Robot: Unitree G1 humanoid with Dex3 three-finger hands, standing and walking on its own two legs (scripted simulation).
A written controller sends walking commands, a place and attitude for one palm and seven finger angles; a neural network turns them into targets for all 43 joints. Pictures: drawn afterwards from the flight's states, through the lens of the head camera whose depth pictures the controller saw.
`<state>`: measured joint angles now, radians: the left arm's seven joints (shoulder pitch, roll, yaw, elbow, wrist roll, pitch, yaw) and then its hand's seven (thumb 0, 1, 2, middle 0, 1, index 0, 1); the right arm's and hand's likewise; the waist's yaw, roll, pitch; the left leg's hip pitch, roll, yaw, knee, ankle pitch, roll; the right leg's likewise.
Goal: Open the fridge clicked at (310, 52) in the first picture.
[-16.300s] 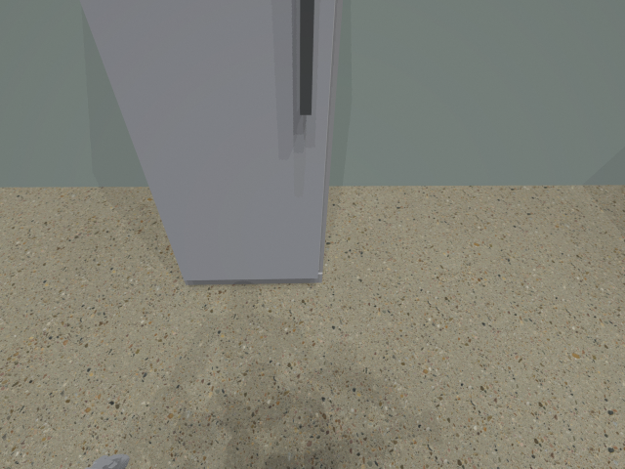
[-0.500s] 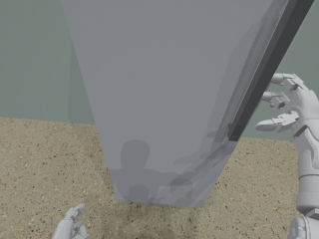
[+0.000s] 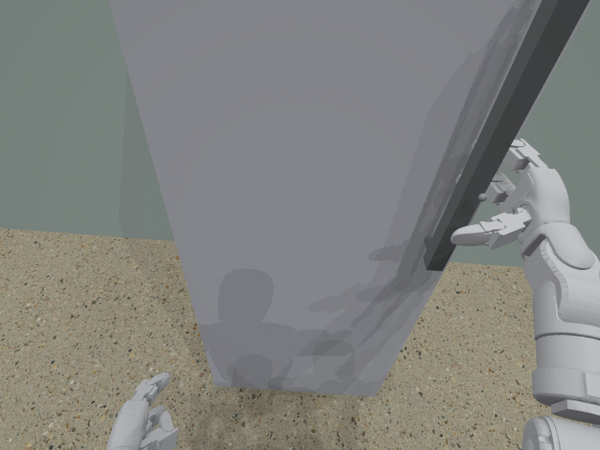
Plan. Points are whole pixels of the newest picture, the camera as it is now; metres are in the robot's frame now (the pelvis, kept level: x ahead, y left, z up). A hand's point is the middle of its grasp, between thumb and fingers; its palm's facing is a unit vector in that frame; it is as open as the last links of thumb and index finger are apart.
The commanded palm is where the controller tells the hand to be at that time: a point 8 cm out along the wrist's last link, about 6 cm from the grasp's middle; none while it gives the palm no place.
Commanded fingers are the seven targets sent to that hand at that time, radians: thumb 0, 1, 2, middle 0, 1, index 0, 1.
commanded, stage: slide the fingers in behind the handle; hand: right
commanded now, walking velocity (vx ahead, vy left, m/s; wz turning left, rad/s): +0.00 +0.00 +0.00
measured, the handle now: (479, 149) +0.43 -0.19 +0.23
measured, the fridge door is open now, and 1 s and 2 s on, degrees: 0 0 0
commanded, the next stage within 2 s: grip the handle and tug to test in 0.80 s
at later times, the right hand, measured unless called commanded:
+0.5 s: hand (469, 196) +0.38 -0.18 +0.20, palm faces +0.04 +1.00 +0.00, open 13.9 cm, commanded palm +0.35 -0.24 +0.19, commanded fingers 0.00 0.50 -0.30 0.30 1.20 0.30 1.20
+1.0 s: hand (479, 199) +0.37 -0.19 +0.20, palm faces +0.04 +1.00 +0.00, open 13.8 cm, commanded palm +0.35 -0.24 +0.19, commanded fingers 0.00 0.22 -0.42 0.33 1.24 0.33 1.24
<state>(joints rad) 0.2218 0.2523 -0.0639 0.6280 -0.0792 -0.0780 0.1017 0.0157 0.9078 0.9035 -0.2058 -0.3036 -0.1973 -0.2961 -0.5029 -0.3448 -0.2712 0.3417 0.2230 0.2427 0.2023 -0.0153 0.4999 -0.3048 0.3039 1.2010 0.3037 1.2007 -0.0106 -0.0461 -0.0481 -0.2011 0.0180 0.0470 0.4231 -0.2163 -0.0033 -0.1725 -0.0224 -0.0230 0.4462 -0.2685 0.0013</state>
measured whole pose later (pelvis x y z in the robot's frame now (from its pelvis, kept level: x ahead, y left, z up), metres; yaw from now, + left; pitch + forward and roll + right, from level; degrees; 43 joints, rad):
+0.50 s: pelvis -0.01 +0.01 +0.00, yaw +0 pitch -1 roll +0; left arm 0.22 0.25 -0.06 0.64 -0.07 -0.06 0.11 0.02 0.91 0.90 -0.21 -0.30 -0.20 -0.30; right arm -0.55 -0.34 -0.26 0.40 0.21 0.25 0.16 -0.02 0.50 -0.30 0.30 1.20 0.31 1.20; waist 0.01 -0.04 -0.04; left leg -0.21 0.01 0.05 0.42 -0.20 0.00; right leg -0.18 -0.03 -0.02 0.44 -0.25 0.01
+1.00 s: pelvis -0.01 +0.00 +0.00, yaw +0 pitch -1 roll +0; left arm 0.23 0.25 -0.06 0.63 -0.08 -0.07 0.10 0.02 0.91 0.90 -0.21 -0.30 -0.20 -0.30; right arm -0.50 -0.34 -0.27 0.35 0.22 0.24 0.18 -0.02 0.47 -0.32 0.31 1.20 0.31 1.20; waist -0.01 -0.04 -0.05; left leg -0.20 0.01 0.04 0.41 -0.20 0.00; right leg -0.17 -0.03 -0.03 0.44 -0.26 0.00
